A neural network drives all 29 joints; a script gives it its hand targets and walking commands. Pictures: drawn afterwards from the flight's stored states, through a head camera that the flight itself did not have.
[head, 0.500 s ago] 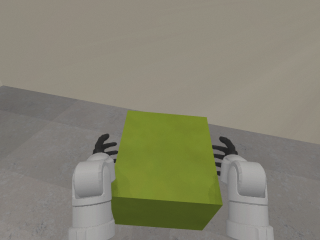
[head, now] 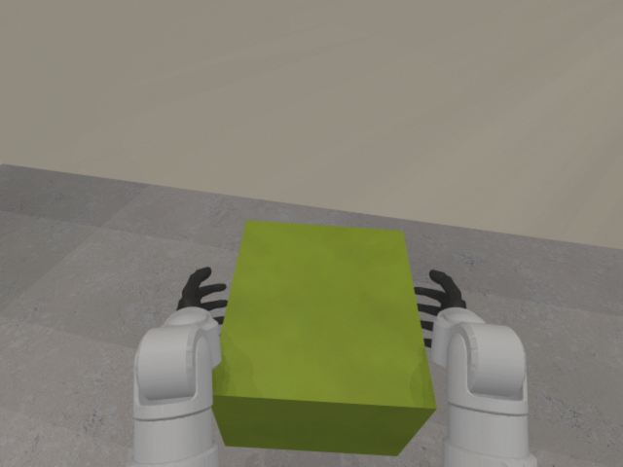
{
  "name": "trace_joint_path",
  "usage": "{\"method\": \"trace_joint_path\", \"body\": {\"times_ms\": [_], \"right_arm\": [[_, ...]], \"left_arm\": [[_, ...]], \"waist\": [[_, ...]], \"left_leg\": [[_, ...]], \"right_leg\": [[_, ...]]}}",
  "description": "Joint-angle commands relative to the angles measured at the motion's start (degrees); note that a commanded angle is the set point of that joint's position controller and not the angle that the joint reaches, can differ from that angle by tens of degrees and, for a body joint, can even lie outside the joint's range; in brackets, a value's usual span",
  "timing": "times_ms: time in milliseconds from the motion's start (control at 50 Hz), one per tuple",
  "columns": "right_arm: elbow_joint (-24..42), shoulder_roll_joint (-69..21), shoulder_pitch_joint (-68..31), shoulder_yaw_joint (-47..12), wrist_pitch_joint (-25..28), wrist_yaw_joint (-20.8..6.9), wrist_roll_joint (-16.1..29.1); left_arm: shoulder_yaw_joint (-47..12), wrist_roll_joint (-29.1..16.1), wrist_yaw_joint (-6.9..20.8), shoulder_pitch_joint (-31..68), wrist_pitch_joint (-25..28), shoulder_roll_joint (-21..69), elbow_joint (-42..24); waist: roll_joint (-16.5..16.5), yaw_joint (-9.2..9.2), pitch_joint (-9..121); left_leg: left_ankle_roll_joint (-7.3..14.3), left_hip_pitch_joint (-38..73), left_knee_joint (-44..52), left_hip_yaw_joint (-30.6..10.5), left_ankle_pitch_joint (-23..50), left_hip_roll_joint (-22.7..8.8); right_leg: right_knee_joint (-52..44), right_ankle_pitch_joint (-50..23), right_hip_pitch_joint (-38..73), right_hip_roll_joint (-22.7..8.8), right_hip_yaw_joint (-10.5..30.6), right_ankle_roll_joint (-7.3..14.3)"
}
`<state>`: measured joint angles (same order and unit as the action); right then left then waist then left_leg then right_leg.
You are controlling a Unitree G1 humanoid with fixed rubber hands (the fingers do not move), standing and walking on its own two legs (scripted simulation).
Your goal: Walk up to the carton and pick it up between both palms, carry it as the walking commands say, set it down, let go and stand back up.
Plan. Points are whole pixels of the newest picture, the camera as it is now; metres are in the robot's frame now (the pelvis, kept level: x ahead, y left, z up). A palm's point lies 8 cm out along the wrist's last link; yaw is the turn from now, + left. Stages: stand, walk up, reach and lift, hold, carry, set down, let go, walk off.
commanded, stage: carry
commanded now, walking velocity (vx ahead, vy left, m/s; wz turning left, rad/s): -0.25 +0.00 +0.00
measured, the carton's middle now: (318, 333) +0.31 +0.00 +0.05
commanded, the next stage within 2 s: none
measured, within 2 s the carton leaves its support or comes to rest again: neither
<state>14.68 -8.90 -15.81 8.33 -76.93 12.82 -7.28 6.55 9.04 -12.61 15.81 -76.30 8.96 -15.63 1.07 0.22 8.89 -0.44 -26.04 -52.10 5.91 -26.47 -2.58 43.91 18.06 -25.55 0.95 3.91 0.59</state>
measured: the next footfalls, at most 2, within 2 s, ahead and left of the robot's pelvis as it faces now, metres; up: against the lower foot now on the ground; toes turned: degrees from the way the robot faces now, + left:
left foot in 0.06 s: +0.05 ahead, +0.13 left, +0.00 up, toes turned +7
right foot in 0.30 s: +0.00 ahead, -0.11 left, +0.00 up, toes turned +3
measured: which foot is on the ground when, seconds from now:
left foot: up 0.00-0.04, down 0.06-0.32, up 0.34-0.54, down 0.56-0.78, up 0.80-1.00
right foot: down 0.00-0.14, up 0.16-0.28, down 0.30-0.58, up 0.60-0.76, down 0.78-1.00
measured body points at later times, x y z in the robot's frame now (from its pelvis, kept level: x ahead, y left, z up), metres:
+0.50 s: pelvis -0.11 -0.01 -0.01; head -0.14 -0.02 +0.44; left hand +0.17 +0.14 +0.10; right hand +0.17 -0.16 +0.09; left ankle -0.11 +0.12 -0.68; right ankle -0.04 -0.11 -0.71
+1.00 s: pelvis -0.25 -0.01 -0.01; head -0.25 -0.02 +0.44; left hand +0.03 +0.14 +0.09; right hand +0.03 -0.17 +0.09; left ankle -0.25 +0.12 -0.69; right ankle -0.16 -0.12 -0.71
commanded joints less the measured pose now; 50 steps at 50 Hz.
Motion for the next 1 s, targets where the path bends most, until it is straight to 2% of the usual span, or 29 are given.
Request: {"method": "trace_joint_path", "body": {"times_ms": [0,40,60,80,100,120,160,260,280,300,320,340,380,420,480,500,540,560,580,600,660,740,760,780,800,840,880,940,980], "right_arm": [[6.6,-53.9,-26.2,-35.5,1.2,-14.2,22.2],[7.4,-55.4,-25.8,-35.3,1.7,-14.6,22.9],[10.8,-57.0,-27.3,-36.6,2.7,-14.9,24.2],[11.0,-58.2,-27.9,-36.5,3.3,-15.3,24.7],[13.2,-58.2,-28.6,-36.6,4.3,-15.6,25.6],[13.3,-58.7,-29.4,-36.7,4.4,-15.7,25.8],[14.8,-58.8,-30.6,-37.4,4.6,-15.7,24.9],[9.2,-53.5,-23.7,-34.9,2.8,-14.7,21.8],[7.5,-53.4,-23.2,-34.7,2.5,-14.6,21.2],[9.1,-53.0,-23.8,-35.0,2.4,-14.5,21.2],[9.2,-53.0,-24.0,-36.0,2.0,-14.5,20.8],[10.1,-55.3,-27.0,-36.9,2.2,-14.9,21.6],[8.7,-54.9,-26.6,-37.0,2.0,-15.2,21.9],[9.2,-55.5,-27.4,-37.9,2.3,-15.4,22.6],[11.9,-56.5,-27.9,-38.7,2.8,-14.8,24.2],[11.4,-57.0,-25.8,-38.9,2.9,-14.9,24.7],[14.5,-59.1,-27.1,-39.9,4.1,-15.4,26.2],[15.9,-59.7,-28.4,-40.0,4.8,-15.6,26.7],[16.7,-59.7,-29.2,-40.3,5.3,-15.9,27.4],[17.6,-59.8,-28.6,-40.1,5.7,-16.0,27.4],[15.6,-58.1,-23.7,-39.0,5.1,-15.5,24.3],[12.5,-54.0,-22.3,-36.7,3.6,-14.6,22.6],[11.3,-52.6,-20.2,-36.4,3.0,-14.3,21.9],[11.4,-53.2,-20.8,-36.9,2.6,-14.1,21.6],[11.8,-52.5,-21.9,-37.5,2.4,-14.2,20.9],[13.8,-55.3,-26.0,-39.1,2.7,-14.9,22.9],[11.3,-56.8,-23.3,-39.4,2.7,-15.4,22.9],[12.5,-56.2,-23.9,-39.7,2.8,-15.3,24.4],[14.1,-56.6,-25.5,-40.3,3.2,-15.3,25.5]], "left_arm": [[-30.2,-23.0,14.5,23.2,1.2,52.7,-4.8],[-31.4,-23.9,14.3,24.3,1.8,54.5,-6.1],[-32.5,-24.8,14.6,23.9,2.6,56.6,-7.8],[-34.0,-25.9,14.7,26.1,3.0,58.0,-10.0],[-36.4,-27.0,14.9,29.5,3.8,58.4,-13.7],[-37.3,-27.5,14.8,32.1,3.8,58.8,-14.7],[-37.8,-28.4,15.5,32.5,3.9,59.9,-14.6],[-35.2,-26.3,15.4,25.8,2.1,55.4,-7.7],[-35.4,-26.9,15.6,28.2,2.1,55.1,-8.6],[-34.7,-26.4,15.8,26.4,1.9,53.8,-7.6],[-33.7,-25.7,16.1,25.6,1.9,52.6,-7.4],[-34.7,-26.1,16.1,26.8,2.2,55.3,-9.2],[-32.9,-24.9,16.2,25.6,1.9,53.7,-8.9],[-32.1,-24.2,16.0,24.6,2.3,54.1,-8.0],[-32.9,-24.9,15.4,23.4,2.8,55.5,-9.1],[-33.3,-25.2,15.2,22.6,3.1,55.4,-9.9],[-35.5,-26.5,15.1,24.3,4.3,57.8,-13.3],[-36.6,-27.4,15.2,26.4,4.7,58.4,-15.8],[-38.1,-28.1,15.1,29.9,5.2,58.2,-18.8],[-39.8,-29.2,15.5,32.2,5.4,58.7,-20.6],[-39.6,-29.1,15.8,28.7,4.6,58.5,-17.4],[-38.6,-28.3,15.8,27.4,2.8,54.9,-13.9],[-37.5,-27.4,15.8,24.6,2.4,54.0,-11.7],[-36.3,-27.3,16.0,26.1,2.3,51.8,-12.1],[-35.7,-26.7,16.2,23.6,2.3,51.7,-11.3],[-36.2,-26.7,16.6,25.2,2.4,53.8,-14.0],[-35.5,-25.7,16.6,24.2,2.7,54.1,-13.4],[-35.3,-25.4,15.7,23.7,2.9,53.4,-13.5],[-35.3,-25.8,15.3,23.8,3.4,53.7,-14.4]], "waist": [[13.2,0.27,11.1],[9.2,-0.62,17.4],[3.9,-0.58,22.6],[-4.3,-0.43,23.7],[-15.1,-0.54,19.8],[-20.0,-0.84,18.0],[-12.8,-0.65,13.4],[-10.4,0.87,10.2],[-6.3,0.89,7.6],[6.0,0.48,6.7],[19.3,0.59,4.0],[16.3,0.78,3.7],[10.7,0.17,4.0],[13.8,0.11,5.8],[15.4,0.68,14.3],[15.2,0.14,18.1],[6.9,-0.71,25.5],[-1.0,-0.46,26.9],[-14.1,-0.66,20.8],[-20.3,-1.27,20.5],[-12.2,-0.54,13.4],[-14.3,0.69,12.2],[-7.2,1.11,10.6],[12.7,0.21,6.8],[22.8,0.44,6.0],[11.5,0.54,6.0],[11.8,0.10,7.9],[12.6,0.61,14.6],[14.4,0.36,18.7]], "left_leg": [[-0.4,-0.3,8.9,-2.2,-1.5,1.4],[-0.8,10.4,19.9,-2.0,11.1,-1.7],[-0.2,17.6,20.7,-4.4,18.8,-5.4],[1.8,22.5,19.6,-10.5,36.3,-12.2],[5.8,19.9,24.6,-18.4,37.1,-18.9],[9.5,13.7,28.2,-19.8,27.8,-21.1],[10.2,3.7,33.0,-16.4,8.4,-19.7],[5.4,-2.2,27.4,-9.1,-0.3,-14.1],[3.5,-2.8,21.2,-6.5,-0.1,-11.3],[0.4,-6.4,10.0,-1.5,-1.0,-4.9],[-2.0,-12.0,-4.1,0.1,-7.9,1.8],[-1.4,-6.7,-15.4,-5.7,-8.0,2.1],[-0.8,-4.4,-20.4,-6.1,-1.2,0.2],[-0.7,-3.9,-9.7,-3.9,-2.5,-0.3],[-1.4,-2.3,6.3,-3.0,-6.2,2.5],[-1.1,1.9,13.1,-2.4,-1.9,2.4],[-1.0,17.3,21.7,-3.5,15.0,-3.2],[1.4,24.0,20.1,-10.5,32.4,-10.6],[6.4,21.9,22.7,-20.0,41.5,-19.7],[11.6,16.7,25.3,-22.1,39.8,-23.7],[11.0,3.7,28.7,-15.8,18.6,-19.3],[6.1,2.7,22.2,-9.5,16.4,-14.4],[3.7,-1.2,15.3,-7.1,13.2,-11.2],[-0.9,-11.0,2.7,-0.6,0.4,-2.2],[-2.3,-11.6,-11.1,-2.6,-12.1,2.8],[-1.4,-5.6,-20.9,-6.3,-5.5,1.6],[-1.0,-5.4,-13.5,-4.4,-3.1,0.4],[-1.7,-2.9,-0.7,-2.7,-5.6,2.0],[-1.1,3.2,9.3,-1.7,-2.2,2.8]], "right_leg": [[-18.1,-33.0,8.4,-15.0,14.6,7.7],[-11.2,-37.2,8.4,-12.2,8.6,5.1],[-7.0,-32.0,6.4,-9.6,4.9,2.8],[-2.4,-21.8,-0.2,-6.4,1.3,0.4],[1.2,3.9,-7.4,-1.9,-4.4,-0.6],[11.2,13.0,-5.2,-1.5,-6.5,-0.6],[19.2,10.0,-2.1,-1.4,-7.5,0.2],[-2.9,3.8,6.3,-1.9,-7.6,0.6],[-11.8,2.8,6.4,-4.8,-0.8,1.2],[-22.7,0.3,6.5,-14.0,15.7,3.3],[-29.5,3.7,2.3,-24.3,30.4,9.8],[-30.0,4.1,-5.7,-23.5,29.1,12.6],[-28.4,3.2,-6.9,-18.1,18.7,9.5],[-24.3,-13.0,-0.4,-15.1,13.9,8.2],[-16.3,-42.0,14.5,-14.9,15.5,8.8],[-13.7,-45.2,16.1,-14.3,13.5,7.8],[-6.3,-41.4,11.0,-11.1,6.6,3.6],[-1.5,-27.0,2.7,-8.0,2.9,0.8],[1.8,-0.5,-7.8,-2.7,-4.2,-1.1],[13.5,15.7,-7.0,-1.6,-7.4,-1.3],[21.8,10.4,-2.3,-1.7,-6.9,-0.2],[-3.5,4.8,6.2,-2.6,-7.4,-0.2],[-13.6,1.6,9.1,-5.6,0.3,0.6],[-22.9,-12.3,10.5,-19.3,21.9,4.0],[-26.4,-17.1,4.5,-26.3,30.0,10.9],[-26.6,-6.3,-1.7,-19.9,21.3,9.9],[-22.1,-18.5,3.8,-16.7,14.5,8.6],[-17.6,-35.6,13.3,-16.1,13.3,8.7],[-16.5,-34.3,13.3,-15.7,13.2,7.1]]}}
